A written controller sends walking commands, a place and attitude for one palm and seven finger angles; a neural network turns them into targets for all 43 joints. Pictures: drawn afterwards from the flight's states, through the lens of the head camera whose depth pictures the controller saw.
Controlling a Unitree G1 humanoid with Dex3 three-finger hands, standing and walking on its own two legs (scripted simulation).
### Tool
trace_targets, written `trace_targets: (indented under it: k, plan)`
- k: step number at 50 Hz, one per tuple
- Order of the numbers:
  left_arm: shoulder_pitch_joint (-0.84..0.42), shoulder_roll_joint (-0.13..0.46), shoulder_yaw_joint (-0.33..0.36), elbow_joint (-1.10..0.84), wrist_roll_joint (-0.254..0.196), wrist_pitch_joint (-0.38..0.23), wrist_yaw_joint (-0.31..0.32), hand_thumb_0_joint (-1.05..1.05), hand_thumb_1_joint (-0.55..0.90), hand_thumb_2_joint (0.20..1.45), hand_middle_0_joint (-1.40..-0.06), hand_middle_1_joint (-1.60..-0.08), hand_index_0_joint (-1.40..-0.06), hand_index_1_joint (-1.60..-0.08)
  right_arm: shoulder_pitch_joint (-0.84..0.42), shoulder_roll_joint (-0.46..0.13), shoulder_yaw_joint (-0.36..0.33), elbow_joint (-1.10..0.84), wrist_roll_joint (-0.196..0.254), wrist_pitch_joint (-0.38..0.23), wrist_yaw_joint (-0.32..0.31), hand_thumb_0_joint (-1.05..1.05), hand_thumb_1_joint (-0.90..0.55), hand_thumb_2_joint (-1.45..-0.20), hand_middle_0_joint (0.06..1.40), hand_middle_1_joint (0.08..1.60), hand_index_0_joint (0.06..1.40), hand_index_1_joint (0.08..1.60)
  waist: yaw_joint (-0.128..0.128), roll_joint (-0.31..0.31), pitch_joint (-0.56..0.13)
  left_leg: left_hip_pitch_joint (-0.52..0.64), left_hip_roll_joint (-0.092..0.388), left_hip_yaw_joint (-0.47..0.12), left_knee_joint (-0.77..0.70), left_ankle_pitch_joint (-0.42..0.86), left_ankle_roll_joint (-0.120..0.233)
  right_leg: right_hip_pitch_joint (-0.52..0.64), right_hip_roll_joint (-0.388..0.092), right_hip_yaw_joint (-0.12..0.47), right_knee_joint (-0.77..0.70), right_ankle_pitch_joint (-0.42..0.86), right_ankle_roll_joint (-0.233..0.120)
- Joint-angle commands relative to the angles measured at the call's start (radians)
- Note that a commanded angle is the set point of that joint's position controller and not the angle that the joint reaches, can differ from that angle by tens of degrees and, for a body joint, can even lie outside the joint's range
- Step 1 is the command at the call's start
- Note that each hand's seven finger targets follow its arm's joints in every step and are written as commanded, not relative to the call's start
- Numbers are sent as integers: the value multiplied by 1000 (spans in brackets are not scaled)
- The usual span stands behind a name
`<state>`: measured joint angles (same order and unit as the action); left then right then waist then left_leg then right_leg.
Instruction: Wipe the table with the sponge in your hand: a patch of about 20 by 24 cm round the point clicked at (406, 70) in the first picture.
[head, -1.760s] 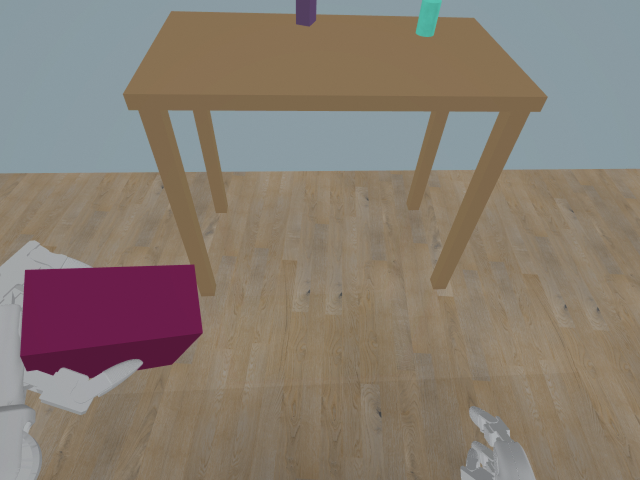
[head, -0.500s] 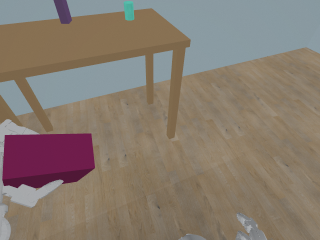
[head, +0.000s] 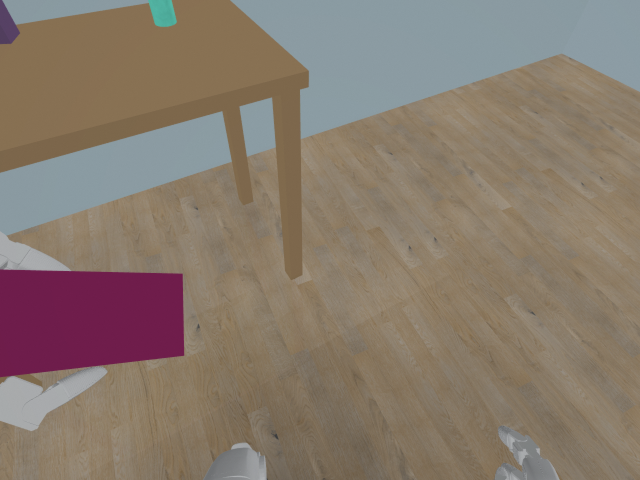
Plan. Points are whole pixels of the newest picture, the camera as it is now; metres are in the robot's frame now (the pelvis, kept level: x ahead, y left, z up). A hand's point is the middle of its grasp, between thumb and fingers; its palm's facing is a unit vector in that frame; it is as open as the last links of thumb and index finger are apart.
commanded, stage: take the last steps up to it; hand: left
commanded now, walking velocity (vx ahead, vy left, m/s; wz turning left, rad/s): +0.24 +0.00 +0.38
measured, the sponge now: (104, 325) +0.22 +0.20 +0.17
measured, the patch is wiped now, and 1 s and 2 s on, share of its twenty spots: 0.00 0.00 0.00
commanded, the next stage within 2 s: come to a stop and stand still in 1.94 s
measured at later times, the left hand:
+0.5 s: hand (69, 242) +0.29 +0.25 +0.19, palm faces +0.54 -0.69 -0.49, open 10.7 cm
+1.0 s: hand (136, 152) +0.44 +0.24 +0.18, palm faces +0.49 -0.76 -0.43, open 10.7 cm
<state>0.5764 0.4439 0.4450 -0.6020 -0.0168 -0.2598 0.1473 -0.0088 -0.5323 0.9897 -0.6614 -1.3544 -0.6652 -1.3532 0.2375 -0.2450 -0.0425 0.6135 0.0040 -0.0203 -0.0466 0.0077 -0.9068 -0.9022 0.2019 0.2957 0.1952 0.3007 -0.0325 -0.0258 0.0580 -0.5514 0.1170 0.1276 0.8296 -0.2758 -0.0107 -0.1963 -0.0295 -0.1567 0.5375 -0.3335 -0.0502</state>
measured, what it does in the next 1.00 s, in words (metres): walks ahead: left foot, then right foot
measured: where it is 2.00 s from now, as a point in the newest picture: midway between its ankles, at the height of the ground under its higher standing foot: (330, 397)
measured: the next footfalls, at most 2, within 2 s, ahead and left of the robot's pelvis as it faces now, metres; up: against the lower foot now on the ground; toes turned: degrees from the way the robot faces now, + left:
left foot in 0.10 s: +0.17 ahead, +0.14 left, +0.00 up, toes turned +12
right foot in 0.48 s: +0.17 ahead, -0.12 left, +0.00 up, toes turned -4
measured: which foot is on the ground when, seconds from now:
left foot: up 0.00-0.08, down 0.10-0.50, up 0.52-0.90, down 0.92-1.00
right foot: down 0.00-0.12, up 0.14-0.46, down 0.48-0.92, up 0.94-1.00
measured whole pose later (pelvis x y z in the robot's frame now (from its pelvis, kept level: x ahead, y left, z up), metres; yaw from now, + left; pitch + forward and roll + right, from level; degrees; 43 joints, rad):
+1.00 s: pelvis +0.23 -0.03 -0.01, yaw +5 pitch -1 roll +2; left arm 0.45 0.41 0.41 -0.48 -0.03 -0.24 0.17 -0.01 -0.53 0.99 -0.66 -1.36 -0.66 -1.36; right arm 0.21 -0.19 -0.03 0.59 0.01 -0.05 -0.06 0.01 -0.91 -0.90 0.20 0.30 0.19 0.30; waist -0.03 -0.04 0.04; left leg -0.31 0.03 0.20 0.58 -0.25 0.05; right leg -0.33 -0.03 -0.05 1.09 -0.55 0.00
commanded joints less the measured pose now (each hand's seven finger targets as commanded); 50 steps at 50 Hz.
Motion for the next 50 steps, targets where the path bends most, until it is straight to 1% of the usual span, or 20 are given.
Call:
trace_targets:
  k: [1,3,4,6,8,14,22,23,24,25,26,29,32,40,43,44,45,46,47,50]
  plan:
    - [-113,84,53,-45,-10,-12,44,0,100,1300,-1200,-1600,-1200,-1600,-72,-44,-12,-157,-7,-59,-22,0,-900,-900,200,300,200,300,34,-93,-111,190,-42,62,-203,84,18,14,-247,136,-157,232,-73]
    - [-213,75,0,-82,-2,-15,42,0,100,1300,-1200,-1600,-1200,-1600,-60,-54,-17,-160,-6,-69,-36,0,-900,-900,200,300,200,300,11,-33,-108,364,-61,67,-308,112,30,-51,-205,83,-12,225,-34]
    - [-249,75,-13,-100,1,-22,42,0,100,1300,-1200,-1600,-1200,-1600,-52,-68,-21,-162,-6,-73,-42,0,-900,-900,200,300,200,300,-1,50,-128,448,-36,-3,-357,91,54,-95,-172,63,129,239,-7]
    - [-306,78,-14,-143,-5,-39,45,0,100,1300,-1200,-1600,-1200,-1600,-70,-76,-8,-175,-1,-81,-37,0,-900,-900,200,300,200,300,21,329,-162,590,284,-511,-479,314,226,-330,1,58,492,-261,61]
    - [-374,135,-11,-168,11,-45,36,0,100,1300,-1200,-1600,-1200,-1600,-97,-59,12,-163,-15,-95,-28,0,-900,-900,200,300,200,300,19,309,-118,448,331,-622,-547,64,263,-370,-45,169,661,-268,56]
    - [-162,104,49,-299,-8,-35,36,0,100,1300,-1200,-1600,-1200,-1600,-94,-55,-6,-161,-6,-131,-2,0,-900,-900,200,300,200,300,43,317,-168,292,174,-248,-567,-82,167,-203,-43,69,424,-93,68]
    - [-175,16,-7,18,-18,21,25,0,100,1300,-1200,-1600,-1200,-1600,-81,-55,1,-147,11,-95,-30,0,-900,-900,200,300,200,300,26,182,-145,270,129,-122,-439,-205,107,-16,27,-52,-21,-46,89]
    - [-208,31,-19,23,-11,26,23,0,100,1300,-1200,-1600,-1200,-1600,-85,-51,4,-146,12,-87,-33,0,-900,-900,200,300,200,300,27,119,-142,231,105,-106,-348,-205,91,33,-7,1,-105,-39,74]
    - [-216,47,-15,53,-2,33,24,0,100,1300,-1200,-1600,-1200,-1600,-68,-37,5,-138,12,-78,-32,0,-900,-900,200,300,200,300,26,-47,-147,128,44,-42,-150,-216,63,103,-128,182,-198,-86,15]
    - [-234,100,-2,56,1,44,27,0,100,1300,-1200,-1600,-1200,-1600,-96,-12,19,-149,11,-71,-32,0,-900,-900,200,300,200,300,41,-329,-122,-99,-71,6,131,-279,21,204,-335,535,-287,-8,-85]
    - [-290,111,-7,36,-8,47,29,0,100,1300,-1200,-1600,-1200,-1600,-153,-42,18,-149,10,-84,-32,0,-900,-900,200,300,200,300,54,-297,-95,-194,-77,-84,319,-277,3,210,-422,620,-302,129,-130]
    - [-283,96,-15,5,4,11,20,0,100,1300,-1200,-1600,-1200,-1600,-150,-41,22,-116,0,-82,-32,0,-900,-900,200,300,200,300,39,-109,-36,-192,-22,-124,414,-134,-22,158,-333,410,-248,374,-113]
    - [-315,134,17,-108,16,-31,26,0,100,1300,-1200,-1600,-1200,-1600,-163,-35,21,-116,-5,-67,-31,0,-900,-900,200,300,200,300,26,-66,-67,-130,-25,-72,315,-58,-22,168,-280,198,-225,585,-80]
    - [-55,125,112,-178,-18,-40,58,0,100,1300,-1200,-1600,-1200,-1600,-100,-25,-19,-201,0,-81,-12,0,-900,-900,200,300,200,300,75,-77,-204,36,-62,66,-204,0,3,338,-267,178,-135,712,-107]
    - [-53,93,86,-134,-27,-35,63,0,100,1300,-1200,-1600,-1200,-1600,-46,-36,-29,-193,4,-77,-19,0,-900,-900,200,300,200,300,25,-50,-259,320,-109,119,-400,157,16,233,-201,104,59,680,-45]
    - [-79,96,81,-123,-28,-40,64,0,100,1300,-1200,-1600,-1200,-1600,-34,-53,-37,-189,3,-73,-25,0,-900,-900,200,300,200,300,3,8,-291,492,-86,73,-427,219,42,121,-167,74,195,617,-6]
    - [-87,93,76,-121,-31,-45,61,0,100,1300,-1200,-1600,-1200,-1600,-48,-77,-46,-191,3,-70,-26,0,-900,-900,200,300,200,300,6,164,-311,663,77,-158,-429,335,131,-82,-75,34,371,291,41]
    - [-104,99,75,-107,-38,-47,56,0,100,1300,-1200,-1600,-1200,-1600,-47,-80,-41,-197,8,-73,-19,0,-900,-900,200,300,200,300,17,288,-306,774,298,-484,-420,549,264,-347,10,64,566,-258,63]
    - [-127,100,48,-39,-28,-37,47,0,100,1300,-1200,-1600,-1200,-1600,-56,-80,-26,-198,11,-80,-9,0,-900,-900,200,300,200,300,9,226,-212,661,342,-600,-473,424,298,-430,28,142,712,-323,51]
    - [-205,118,45,-97,-12,-32,27,0,100,1300,-1200,-1600,-1200,-1600,-92,-74,-26,-142,10,-81,-12,0,-900,-900,200,300,200,300,19,155,-103,448,279,-422,-534,161,280,-475,-78,178,714,-169,71]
